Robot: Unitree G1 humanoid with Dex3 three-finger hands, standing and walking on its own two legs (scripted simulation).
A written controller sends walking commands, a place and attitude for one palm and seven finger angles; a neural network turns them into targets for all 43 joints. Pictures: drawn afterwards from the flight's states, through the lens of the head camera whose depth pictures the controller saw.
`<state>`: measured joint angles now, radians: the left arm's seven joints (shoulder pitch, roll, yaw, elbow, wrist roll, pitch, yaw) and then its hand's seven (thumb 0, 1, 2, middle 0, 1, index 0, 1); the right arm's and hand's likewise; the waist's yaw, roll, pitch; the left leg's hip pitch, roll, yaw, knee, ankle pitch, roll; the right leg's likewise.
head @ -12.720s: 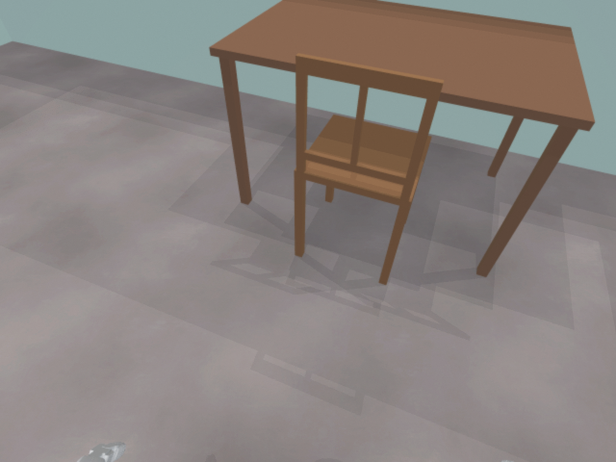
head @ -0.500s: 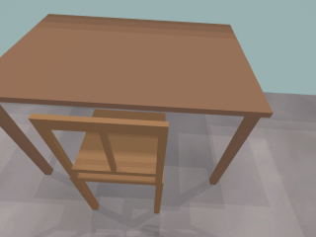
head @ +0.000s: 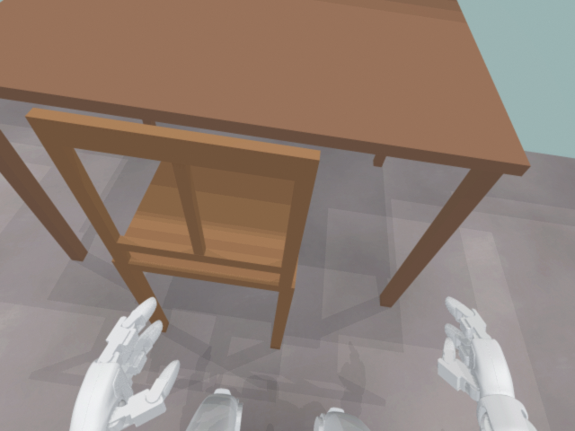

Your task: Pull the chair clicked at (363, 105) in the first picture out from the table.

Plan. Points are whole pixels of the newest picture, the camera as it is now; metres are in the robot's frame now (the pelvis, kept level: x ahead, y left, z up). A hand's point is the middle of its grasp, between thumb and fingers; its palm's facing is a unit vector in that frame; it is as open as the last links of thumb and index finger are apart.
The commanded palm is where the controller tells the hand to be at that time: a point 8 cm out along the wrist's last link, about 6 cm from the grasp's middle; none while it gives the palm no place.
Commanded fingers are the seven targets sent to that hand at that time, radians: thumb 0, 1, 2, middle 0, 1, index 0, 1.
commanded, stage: raise the hand toward the chair's back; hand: left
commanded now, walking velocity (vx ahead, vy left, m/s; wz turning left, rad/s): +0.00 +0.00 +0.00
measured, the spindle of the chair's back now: (191, 212) +0.45 +0.20 -0.02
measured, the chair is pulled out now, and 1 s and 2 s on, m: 0.00 0.00 0.00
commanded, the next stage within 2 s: aim the fingers beside a spindle in 1.64 s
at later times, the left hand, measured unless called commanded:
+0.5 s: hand (127, 330) +0.22 +0.21 +0.05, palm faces +0.08 -0.99 -0.10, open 13.9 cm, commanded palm +0.19 +0.25 +0.04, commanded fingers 0.00 -0.24 0.41 -0.09 -0.12 -0.09 -0.12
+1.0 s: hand (125, 324) +0.23 +0.22 +0.03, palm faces -0.06 -1.00 -0.04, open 16.8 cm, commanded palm +0.22 +0.29 +0.05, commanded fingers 0.00 -0.50 0.30 -0.06 -0.08 -0.06 -0.08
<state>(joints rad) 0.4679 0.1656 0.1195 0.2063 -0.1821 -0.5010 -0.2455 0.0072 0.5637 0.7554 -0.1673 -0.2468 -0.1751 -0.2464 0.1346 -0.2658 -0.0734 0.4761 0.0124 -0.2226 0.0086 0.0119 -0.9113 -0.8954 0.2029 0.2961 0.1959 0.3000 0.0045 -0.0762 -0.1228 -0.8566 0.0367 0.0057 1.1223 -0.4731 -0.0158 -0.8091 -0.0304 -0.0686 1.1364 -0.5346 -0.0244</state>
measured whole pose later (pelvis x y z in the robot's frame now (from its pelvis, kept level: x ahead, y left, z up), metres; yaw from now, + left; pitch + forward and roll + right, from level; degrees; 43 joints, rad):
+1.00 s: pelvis +0.01 +0.03 +0.00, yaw +0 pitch +15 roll -3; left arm 0.35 0.27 0.18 0.02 -0.26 -0.32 -0.32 -0.01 -0.48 0.31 -0.06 -0.08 -0.07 -0.08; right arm 0.20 -0.21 0.03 0.49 0.03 -0.18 -0.05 0.01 -0.91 -0.89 0.21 0.30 0.20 0.30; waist -0.01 0.02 -0.14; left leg -0.93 0.03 -0.02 1.16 -0.50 0.02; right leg -0.83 -0.03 -0.09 1.10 -0.53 0.01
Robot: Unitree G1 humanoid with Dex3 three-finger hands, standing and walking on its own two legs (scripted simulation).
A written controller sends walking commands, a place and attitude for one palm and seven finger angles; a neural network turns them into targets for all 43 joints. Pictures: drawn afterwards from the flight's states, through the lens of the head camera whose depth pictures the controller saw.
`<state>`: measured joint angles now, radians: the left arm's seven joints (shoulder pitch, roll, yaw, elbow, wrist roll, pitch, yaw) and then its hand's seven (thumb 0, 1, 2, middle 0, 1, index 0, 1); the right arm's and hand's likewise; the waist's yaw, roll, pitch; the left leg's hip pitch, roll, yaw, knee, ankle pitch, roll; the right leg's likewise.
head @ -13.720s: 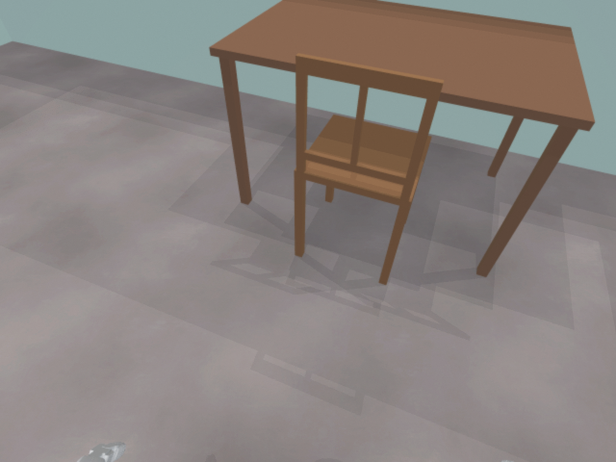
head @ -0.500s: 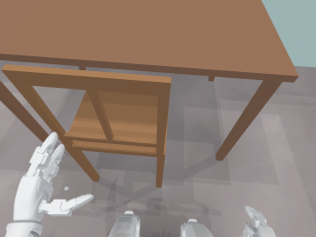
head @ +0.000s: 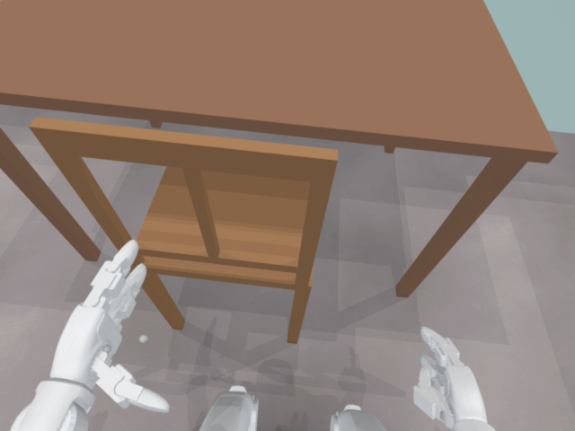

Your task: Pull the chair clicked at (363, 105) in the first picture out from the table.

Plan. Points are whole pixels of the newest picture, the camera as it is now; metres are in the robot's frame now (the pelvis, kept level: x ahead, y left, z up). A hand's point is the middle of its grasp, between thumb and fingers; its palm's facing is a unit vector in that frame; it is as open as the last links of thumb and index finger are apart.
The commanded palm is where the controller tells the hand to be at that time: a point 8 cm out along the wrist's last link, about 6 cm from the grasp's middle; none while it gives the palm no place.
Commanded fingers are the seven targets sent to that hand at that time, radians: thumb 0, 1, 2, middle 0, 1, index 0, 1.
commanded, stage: raise the hand toward the chair's back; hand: left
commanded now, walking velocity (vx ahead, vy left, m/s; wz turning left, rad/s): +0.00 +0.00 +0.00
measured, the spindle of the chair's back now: (204, 216) +0.44 +0.17 -0.02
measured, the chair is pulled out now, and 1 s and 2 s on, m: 0.00 0.00 0.00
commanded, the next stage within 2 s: aim the fingers beside a spindle in 0.64 s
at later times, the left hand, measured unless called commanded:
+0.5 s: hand (136, 311) +0.25 +0.20 +0.05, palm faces +0.00 -1.00 -0.07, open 16.9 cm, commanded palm +0.23 +0.26 +0.05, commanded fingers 0.00 -0.50 0.30 -0.06 -0.08 -0.06 -0.08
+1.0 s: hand (158, 317) +0.25 +0.18 +0.04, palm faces -0.06 -1.00 -0.04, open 16.9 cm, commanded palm +0.24 +0.24 +0.04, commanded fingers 0.00 -0.50 0.30 -0.06 -0.08 -0.06 -0.08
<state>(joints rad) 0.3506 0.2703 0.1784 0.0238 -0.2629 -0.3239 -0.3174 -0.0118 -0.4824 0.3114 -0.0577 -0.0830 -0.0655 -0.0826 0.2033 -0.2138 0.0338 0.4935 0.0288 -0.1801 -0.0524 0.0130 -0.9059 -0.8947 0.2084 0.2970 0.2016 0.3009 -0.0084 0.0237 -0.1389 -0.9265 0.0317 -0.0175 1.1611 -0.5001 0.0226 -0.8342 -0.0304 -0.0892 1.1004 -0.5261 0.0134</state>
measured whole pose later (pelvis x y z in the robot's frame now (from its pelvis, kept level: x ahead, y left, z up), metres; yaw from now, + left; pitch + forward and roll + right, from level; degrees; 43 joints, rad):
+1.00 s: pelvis +0.00 -0.01 +0.00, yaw +0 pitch +16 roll -3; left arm 0.27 0.27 0.21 0.10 -0.29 -0.38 -0.33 -0.01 -0.50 0.30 -0.06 -0.08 -0.06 -0.08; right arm 0.22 -0.25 0.01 0.53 0.03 -0.19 -0.06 0.01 -0.91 -0.89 0.21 0.30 0.20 0.30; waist -0.03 0.03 -0.15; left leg -0.95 0.04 -0.03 1.17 -0.51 0.00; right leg -0.87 -0.02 -0.10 1.13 -0.54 -0.01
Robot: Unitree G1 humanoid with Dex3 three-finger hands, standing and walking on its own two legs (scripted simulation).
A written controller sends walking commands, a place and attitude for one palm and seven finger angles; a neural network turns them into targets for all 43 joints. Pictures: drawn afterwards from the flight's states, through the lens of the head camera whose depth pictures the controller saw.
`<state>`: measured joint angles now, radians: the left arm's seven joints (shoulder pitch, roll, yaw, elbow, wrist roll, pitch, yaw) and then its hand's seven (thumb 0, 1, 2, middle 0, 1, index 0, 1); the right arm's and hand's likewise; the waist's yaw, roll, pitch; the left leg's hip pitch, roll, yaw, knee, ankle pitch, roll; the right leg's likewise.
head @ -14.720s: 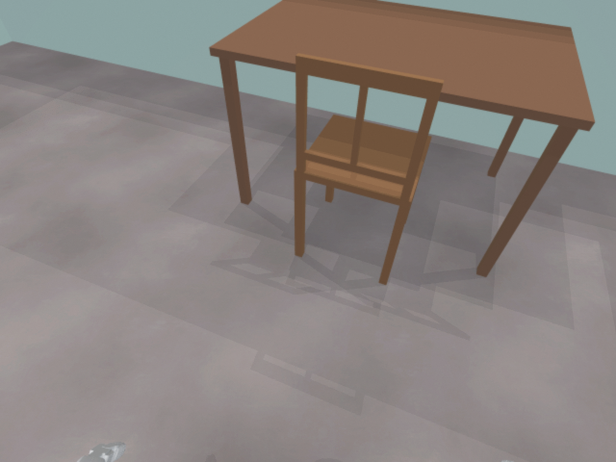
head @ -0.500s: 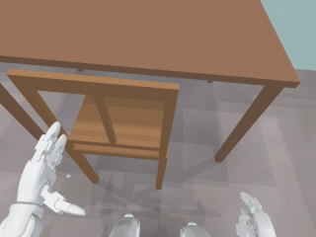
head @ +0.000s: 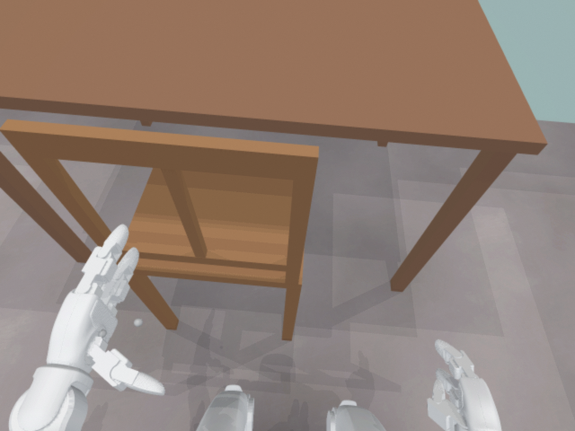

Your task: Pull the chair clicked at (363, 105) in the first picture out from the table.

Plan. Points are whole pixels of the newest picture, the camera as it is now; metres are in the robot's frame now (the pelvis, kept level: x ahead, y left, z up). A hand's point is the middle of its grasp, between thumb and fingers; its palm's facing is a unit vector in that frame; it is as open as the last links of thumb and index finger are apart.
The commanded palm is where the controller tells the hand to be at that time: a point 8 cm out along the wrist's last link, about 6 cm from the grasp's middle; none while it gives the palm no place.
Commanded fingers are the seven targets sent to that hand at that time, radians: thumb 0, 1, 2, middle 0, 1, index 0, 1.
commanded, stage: aim the fingers beside a spindle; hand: left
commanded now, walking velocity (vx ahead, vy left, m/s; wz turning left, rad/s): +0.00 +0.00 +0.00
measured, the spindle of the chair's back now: (188, 216) +0.43 +0.18 -0.01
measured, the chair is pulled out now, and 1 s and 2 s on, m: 0.00 0.00 0.00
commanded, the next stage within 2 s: none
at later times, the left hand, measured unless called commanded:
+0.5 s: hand (155, 308) +0.27 +0.19 +0.02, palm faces -0.06 -1.00 -0.04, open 16.9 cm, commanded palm +0.25 +0.24 +0.03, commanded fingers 0.00 -0.50 0.30 -0.06 -0.08 -0.06 -0.08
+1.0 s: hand (184, 305) +0.28 +0.16 +0.00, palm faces -0.09 -1.00 -0.02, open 16.9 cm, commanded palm +0.27 +0.22 +0.01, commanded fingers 0.00 -0.50 0.30 -0.06 -0.08 -0.06 -0.08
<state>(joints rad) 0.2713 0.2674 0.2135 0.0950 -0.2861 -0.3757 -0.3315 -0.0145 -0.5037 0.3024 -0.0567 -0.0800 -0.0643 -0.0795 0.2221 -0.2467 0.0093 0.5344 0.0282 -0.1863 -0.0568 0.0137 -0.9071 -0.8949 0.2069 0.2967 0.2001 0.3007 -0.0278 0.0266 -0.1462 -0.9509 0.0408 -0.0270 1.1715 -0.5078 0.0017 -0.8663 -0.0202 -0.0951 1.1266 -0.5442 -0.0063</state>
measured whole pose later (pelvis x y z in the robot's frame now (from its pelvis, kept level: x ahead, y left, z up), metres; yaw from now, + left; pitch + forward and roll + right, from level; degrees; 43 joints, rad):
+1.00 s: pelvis +0.00 +0.01 -0.03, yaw -1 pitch +21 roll -3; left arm 0.14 0.22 0.09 0.13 -0.20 -0.39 -0.19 -0.01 -0.50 0.30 -0.06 -0.08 -0.06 -0.08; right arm 0.21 -0.24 0.01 0.51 0.01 -0.10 -0.02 0.01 -0.91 -0.89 0.21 0.30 0.20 0.30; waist -0.04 0.02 -0.17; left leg -1.12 0.04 -0.01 1.29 -0.55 0.01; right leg -1.04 -0.03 -0.08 1.26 -0.59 0.00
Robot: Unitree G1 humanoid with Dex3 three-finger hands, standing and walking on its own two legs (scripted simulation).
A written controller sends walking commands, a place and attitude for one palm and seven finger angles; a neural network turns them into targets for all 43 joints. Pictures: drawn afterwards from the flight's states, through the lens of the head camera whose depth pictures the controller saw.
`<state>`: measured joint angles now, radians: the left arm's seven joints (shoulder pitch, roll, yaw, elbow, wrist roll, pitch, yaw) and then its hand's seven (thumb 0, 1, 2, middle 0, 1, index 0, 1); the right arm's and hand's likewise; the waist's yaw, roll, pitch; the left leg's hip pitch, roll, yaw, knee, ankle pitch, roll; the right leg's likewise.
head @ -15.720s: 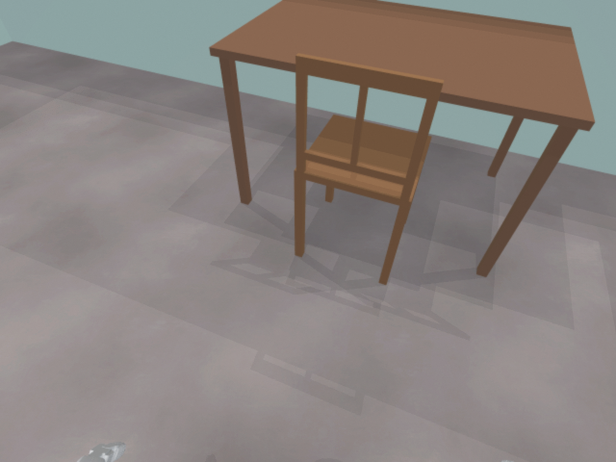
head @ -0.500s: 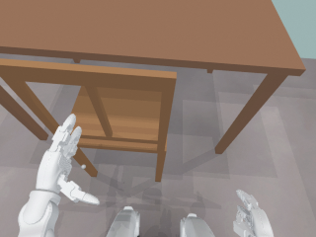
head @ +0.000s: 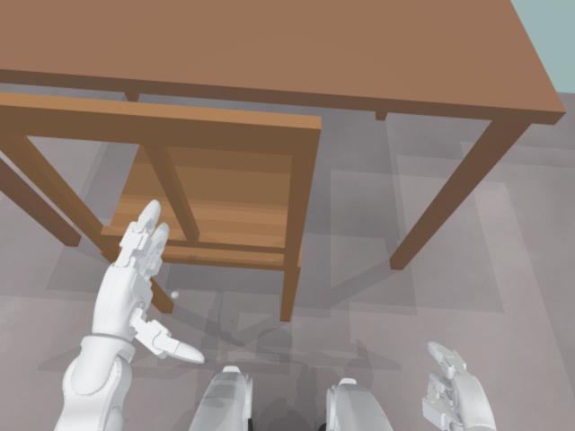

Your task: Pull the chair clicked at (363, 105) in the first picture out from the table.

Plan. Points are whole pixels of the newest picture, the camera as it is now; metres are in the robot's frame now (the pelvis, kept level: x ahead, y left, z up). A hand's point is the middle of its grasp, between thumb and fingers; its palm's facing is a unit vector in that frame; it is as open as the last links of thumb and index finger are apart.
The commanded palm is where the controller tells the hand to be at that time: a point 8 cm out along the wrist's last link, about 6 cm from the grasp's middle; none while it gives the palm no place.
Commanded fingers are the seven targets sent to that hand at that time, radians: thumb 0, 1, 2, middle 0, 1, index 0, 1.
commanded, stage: aim the fingers beside a spindle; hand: left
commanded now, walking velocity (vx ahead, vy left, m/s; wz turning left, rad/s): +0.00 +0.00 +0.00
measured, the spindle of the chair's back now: (177, 198) +0.44 +0.18 +0.01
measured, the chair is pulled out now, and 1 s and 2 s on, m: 0.00 0.00 0.00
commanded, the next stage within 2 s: none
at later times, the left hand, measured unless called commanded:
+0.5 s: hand (169, 286) +0.30 +0.17 +0.02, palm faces -0.01 -1.00 -0.06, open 16.9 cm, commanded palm +0.27 +0.21 +0.03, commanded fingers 0.00 -0.50 0.30 -0.06 -0.08 -0.06 -0.08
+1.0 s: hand (184, 294) +0.29 +0.15 +0.02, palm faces -0.08 -1.00 -0.02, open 16.9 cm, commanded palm +0.28 +0.21 +0.03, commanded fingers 0.00 -0.50 0.30 -0.06 -0.08 -0.06 -0.08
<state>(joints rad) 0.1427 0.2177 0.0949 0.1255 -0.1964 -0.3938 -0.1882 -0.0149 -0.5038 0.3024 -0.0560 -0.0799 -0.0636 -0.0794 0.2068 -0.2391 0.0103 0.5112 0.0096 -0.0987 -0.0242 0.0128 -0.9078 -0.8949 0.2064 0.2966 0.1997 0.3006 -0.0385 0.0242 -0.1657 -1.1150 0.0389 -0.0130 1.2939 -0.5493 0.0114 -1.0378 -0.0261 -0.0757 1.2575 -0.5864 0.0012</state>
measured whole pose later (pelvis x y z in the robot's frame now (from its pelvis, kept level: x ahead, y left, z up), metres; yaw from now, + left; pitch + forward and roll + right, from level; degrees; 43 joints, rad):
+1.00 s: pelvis +0.00 +0.00 +0.00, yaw +0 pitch +22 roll -2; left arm 0.14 0.21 0.08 0.12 -0.20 -0.40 -0.17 -0.02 -0.50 0.30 -0.05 -0.08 -0.06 -0.08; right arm 0.21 -0.24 0.00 0.51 0.01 -0.07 -0.02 0.01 -0.91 -0.89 0.21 0.30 0.20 0.30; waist -0.04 0.03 -0.16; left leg -1.13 0.04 -0.02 1.30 -0.55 0.00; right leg -1.06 -0.02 -0.08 1.27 -0.59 -0.01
